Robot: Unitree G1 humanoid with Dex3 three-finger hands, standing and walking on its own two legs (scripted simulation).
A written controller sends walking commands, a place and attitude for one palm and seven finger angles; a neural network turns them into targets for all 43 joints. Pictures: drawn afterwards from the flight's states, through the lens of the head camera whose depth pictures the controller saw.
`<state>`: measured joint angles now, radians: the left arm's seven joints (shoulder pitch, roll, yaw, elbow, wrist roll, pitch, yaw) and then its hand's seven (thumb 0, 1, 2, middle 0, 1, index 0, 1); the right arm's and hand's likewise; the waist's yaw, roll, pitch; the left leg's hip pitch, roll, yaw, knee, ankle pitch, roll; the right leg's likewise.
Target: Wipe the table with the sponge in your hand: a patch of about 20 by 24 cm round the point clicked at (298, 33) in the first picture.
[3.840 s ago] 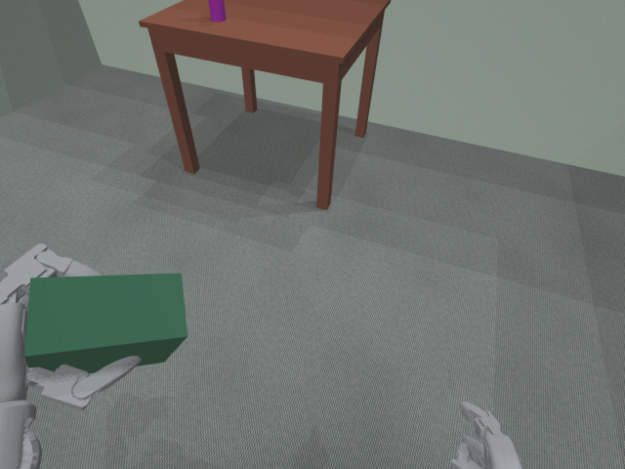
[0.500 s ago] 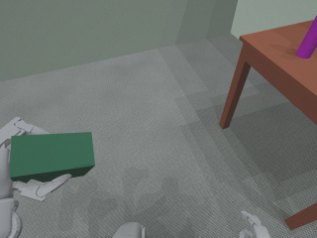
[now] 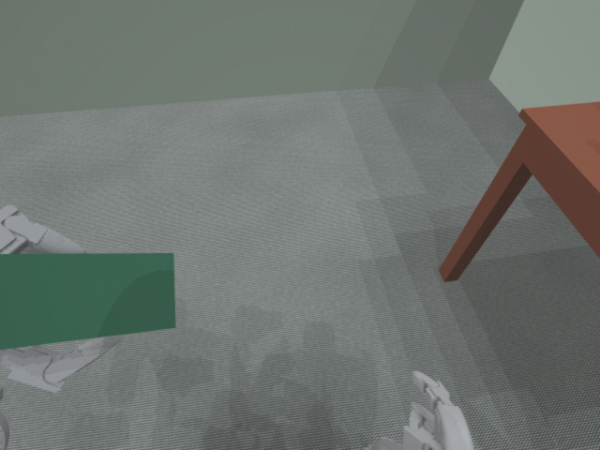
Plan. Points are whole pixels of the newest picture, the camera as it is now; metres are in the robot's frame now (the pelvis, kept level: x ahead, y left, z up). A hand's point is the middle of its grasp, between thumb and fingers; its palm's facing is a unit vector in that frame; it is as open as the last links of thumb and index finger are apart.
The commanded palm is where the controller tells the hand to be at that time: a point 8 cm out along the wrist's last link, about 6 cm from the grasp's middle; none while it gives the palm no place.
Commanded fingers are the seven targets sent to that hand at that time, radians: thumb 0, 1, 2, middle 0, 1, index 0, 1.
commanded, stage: walk to a spot facing it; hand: left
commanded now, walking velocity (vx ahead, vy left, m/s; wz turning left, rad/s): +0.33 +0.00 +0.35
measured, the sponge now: (111, 297) +0.22 +0.19 +0.17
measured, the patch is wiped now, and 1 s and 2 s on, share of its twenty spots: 0.00 0.00 0.00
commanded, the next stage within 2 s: turn to face it in 0.42 s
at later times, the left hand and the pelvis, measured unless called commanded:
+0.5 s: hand (68, 224) +0.30 +0.27 +0.17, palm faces +0.55 -0.70 -0.46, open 10.3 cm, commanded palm +0.21 +0.30 +0.18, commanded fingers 0.00 0.10 1.30 -1.20 -1.60 -1.20 -1.60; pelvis +0.12 -0.01 -0.02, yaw +13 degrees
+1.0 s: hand (170, 176) +0.38 +0.19 +0.17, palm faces +0.48 -0.78 -0.41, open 10.3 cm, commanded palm +0.31 +0.23 +0.18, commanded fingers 0.00 0.10 1.30 -1.20 -1.60 -1.20 -1.60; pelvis +0.19 -0.07 +0.00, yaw +9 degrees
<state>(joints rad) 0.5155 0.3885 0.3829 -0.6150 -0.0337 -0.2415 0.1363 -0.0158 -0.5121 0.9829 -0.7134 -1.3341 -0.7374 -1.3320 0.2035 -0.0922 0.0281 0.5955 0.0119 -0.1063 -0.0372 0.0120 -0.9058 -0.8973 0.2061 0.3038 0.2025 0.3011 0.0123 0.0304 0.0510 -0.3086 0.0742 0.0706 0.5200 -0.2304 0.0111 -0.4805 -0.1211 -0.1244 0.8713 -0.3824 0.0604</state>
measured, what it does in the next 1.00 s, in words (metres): walks ahead: right foot, then left foot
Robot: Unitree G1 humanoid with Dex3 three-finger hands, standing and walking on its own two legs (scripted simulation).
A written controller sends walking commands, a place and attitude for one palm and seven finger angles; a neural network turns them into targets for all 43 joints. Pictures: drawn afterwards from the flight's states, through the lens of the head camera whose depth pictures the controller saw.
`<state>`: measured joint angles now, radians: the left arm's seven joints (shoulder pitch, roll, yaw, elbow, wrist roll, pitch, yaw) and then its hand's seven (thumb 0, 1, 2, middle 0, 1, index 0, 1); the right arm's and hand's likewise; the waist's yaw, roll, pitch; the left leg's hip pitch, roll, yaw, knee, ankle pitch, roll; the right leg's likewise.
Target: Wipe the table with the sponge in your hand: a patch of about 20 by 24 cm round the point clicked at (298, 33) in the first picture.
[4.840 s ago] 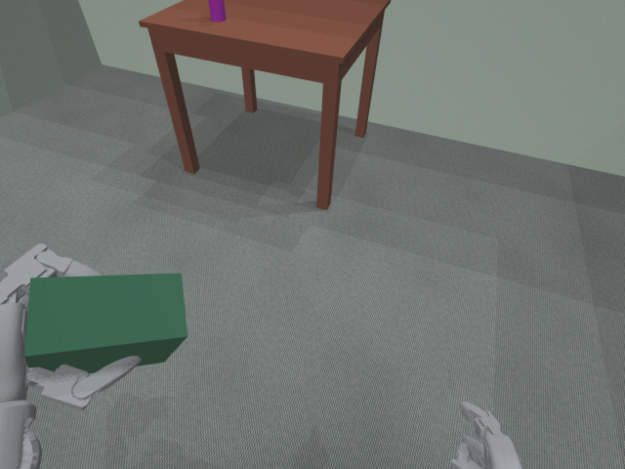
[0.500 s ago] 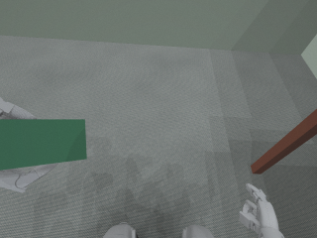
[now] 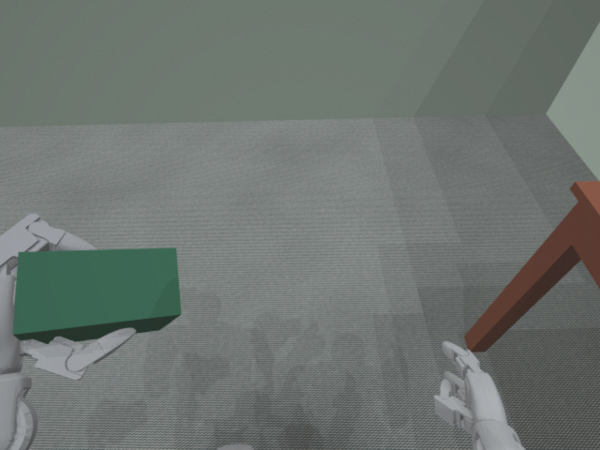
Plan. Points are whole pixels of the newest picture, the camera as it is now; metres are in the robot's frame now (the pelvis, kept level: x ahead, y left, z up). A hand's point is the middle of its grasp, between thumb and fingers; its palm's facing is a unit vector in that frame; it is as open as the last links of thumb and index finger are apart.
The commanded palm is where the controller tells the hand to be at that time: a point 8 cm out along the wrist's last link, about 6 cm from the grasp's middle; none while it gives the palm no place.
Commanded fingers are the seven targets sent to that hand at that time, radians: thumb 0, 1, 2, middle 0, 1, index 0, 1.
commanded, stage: turn to face it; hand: left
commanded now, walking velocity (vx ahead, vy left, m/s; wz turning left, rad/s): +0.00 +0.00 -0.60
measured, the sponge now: (125, 296) +0.24 +0.19 +0.16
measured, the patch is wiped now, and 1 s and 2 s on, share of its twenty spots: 0.00 0.00 0.00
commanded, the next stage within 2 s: none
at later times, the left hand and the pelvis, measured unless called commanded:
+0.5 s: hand (191, 279) +0.25 +0.12 +0.17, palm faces +0.06 -0.85 -0.52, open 10.3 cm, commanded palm +0.20 +0.19 +0.18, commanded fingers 0.00 0.10 1.30 -1.20 -1.60 -1.20 -1.60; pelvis -0.04 -0.02 -0.01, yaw -19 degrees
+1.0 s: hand (260, 319) +0.21 +0.05 +0.17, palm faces -0.15 -0.90 -0.40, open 10.3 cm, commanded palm +0.19 +0.12 +0.18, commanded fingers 0.00 0.10 1.30 -1.20 -1.60 -1.20 -1.60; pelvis -0.10 -0.03 +0.00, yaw -34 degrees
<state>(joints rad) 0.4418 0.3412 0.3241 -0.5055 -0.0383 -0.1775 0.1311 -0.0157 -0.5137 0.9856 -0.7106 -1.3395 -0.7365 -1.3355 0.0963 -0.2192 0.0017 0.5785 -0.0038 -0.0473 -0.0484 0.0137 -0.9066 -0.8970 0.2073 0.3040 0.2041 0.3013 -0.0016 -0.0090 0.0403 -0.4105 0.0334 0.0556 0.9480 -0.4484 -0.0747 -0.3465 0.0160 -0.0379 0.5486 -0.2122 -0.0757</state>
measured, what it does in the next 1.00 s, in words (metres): walks backwards, turning right: left foot, then right foot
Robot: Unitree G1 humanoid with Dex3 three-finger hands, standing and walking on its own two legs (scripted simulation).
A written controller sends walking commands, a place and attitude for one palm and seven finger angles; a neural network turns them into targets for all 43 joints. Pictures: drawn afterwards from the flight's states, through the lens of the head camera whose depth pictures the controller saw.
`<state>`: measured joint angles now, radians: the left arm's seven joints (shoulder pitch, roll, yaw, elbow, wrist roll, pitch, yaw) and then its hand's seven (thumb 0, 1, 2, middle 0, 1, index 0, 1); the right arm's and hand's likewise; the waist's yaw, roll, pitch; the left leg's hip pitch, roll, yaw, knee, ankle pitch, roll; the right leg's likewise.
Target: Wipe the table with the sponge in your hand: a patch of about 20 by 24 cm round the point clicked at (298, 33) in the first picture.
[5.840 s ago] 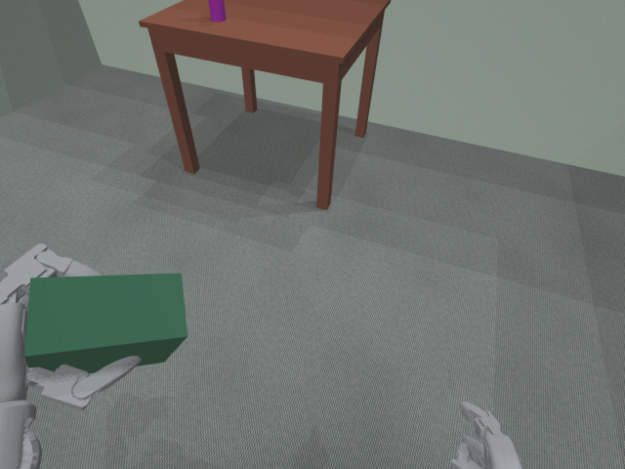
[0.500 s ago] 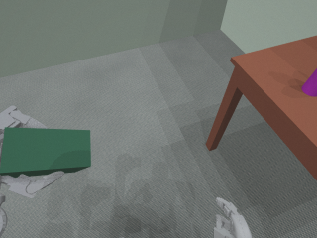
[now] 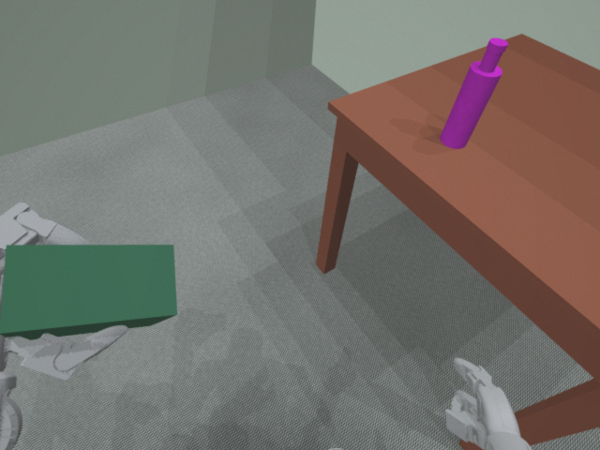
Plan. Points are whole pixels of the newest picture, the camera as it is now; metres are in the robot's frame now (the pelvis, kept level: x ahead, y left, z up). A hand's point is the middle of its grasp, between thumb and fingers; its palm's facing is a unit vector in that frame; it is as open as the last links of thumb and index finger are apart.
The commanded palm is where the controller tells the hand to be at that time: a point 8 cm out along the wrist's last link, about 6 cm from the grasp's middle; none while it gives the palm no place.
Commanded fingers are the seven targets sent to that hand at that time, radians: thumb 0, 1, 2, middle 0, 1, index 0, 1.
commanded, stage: turn to face it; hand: left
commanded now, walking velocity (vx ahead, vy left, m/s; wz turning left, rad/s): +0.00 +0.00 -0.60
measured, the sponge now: (117, 292) +0.23 +0.20 +0.16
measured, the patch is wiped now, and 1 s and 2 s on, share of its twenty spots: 0.00 0.00 0.00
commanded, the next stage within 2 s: none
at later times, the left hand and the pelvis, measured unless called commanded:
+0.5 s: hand (240, 300) +0.22 +0.08 +0.18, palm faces +0.01 -0.83 -0.56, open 10.3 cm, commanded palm +0.18 +0.16 +0.19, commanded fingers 0.00 0.10 1.30 -1.20 -1.60 -1.20 -1.60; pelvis -0.07 -0.06 +0.00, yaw -19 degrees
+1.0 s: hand (356, 358) +0.18 -0.02 +0.17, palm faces -0.18 -0.85 -0.50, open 10.3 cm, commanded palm +0.15 +0.06 +0.19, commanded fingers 0.00 0.10 1.30 -1.20 -1.60 -1.20 -1.60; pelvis -0.14 -0.07 -0.01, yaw -37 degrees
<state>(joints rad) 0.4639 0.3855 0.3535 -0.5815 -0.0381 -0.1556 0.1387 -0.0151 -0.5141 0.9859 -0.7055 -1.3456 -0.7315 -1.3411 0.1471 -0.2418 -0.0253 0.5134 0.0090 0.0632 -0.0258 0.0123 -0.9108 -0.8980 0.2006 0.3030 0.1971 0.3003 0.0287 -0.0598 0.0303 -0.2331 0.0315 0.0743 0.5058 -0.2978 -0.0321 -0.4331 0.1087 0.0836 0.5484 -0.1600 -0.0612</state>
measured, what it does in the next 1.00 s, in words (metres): walks backwards, turning right: right foot, then left foot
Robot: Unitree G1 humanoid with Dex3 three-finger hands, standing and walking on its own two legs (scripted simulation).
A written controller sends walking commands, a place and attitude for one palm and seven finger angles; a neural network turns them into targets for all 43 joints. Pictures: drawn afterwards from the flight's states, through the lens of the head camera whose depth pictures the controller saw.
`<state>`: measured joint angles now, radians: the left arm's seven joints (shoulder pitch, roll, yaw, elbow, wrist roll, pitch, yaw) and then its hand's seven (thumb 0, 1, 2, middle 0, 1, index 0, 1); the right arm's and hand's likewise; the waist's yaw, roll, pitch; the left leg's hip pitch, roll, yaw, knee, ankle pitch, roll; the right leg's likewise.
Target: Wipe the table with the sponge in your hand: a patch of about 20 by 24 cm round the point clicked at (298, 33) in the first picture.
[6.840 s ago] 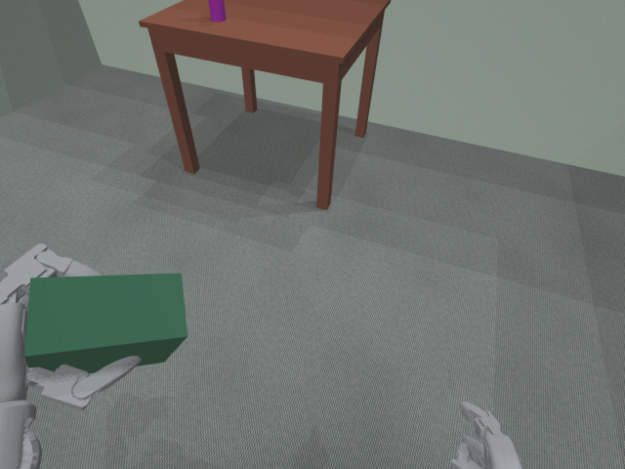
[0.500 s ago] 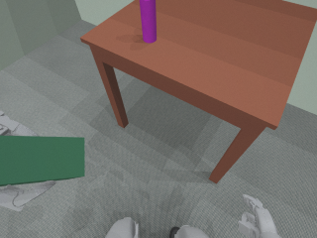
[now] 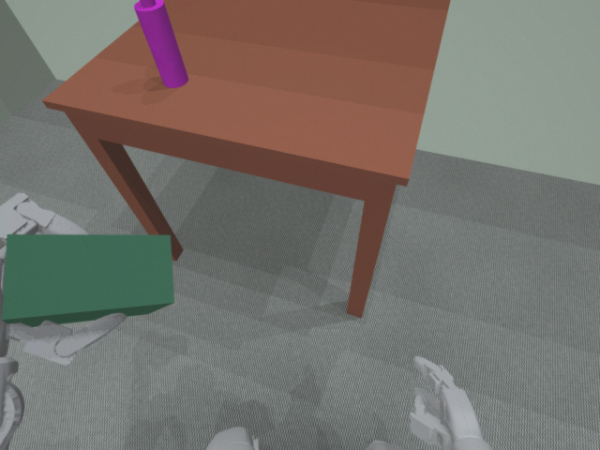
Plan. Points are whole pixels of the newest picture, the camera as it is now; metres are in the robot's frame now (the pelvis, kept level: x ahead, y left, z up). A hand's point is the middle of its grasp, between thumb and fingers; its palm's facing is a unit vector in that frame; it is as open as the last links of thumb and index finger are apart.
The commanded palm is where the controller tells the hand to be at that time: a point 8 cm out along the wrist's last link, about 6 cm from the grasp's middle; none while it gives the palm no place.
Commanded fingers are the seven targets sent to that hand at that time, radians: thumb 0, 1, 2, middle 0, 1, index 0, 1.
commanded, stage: turn to face it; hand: left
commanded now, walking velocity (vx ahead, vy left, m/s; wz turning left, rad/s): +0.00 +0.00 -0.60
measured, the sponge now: (115, 281) +0.24 +0.20 +0.16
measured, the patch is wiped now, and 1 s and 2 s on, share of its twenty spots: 0.00 0.00 0.00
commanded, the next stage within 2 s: take the last steps up to it in 1.10 s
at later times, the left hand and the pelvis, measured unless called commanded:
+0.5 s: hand (160, 280) +0.23 +0.14 +0.19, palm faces +0.13 -0.90 -0.43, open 10.3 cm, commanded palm +0.19 +0.19 +0.20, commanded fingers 0.00 0.10 1.30 -1.20 -1.60 -1.20 -1.60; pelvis -0.05 -0.02 +0.02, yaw -19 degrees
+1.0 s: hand (291, 323) +0.20 +0.03 +0.19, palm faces -0.14 -0.86 -0.48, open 10.3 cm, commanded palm +0.18 +0.09 +0.20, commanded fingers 0.00 0.10 1.30 -1.20 -1.60 -1.20 -1.60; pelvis -0.11 -0.06 +0.01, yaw -32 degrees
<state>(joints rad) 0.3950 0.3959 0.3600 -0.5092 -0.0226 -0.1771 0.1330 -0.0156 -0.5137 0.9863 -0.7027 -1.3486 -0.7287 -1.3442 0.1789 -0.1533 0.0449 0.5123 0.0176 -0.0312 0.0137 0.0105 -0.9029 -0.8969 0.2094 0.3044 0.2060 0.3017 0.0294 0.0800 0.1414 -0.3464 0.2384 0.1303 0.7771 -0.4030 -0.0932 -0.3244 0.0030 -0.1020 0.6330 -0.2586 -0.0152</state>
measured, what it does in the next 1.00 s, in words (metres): walks backwards, turning right: left foot, then right foot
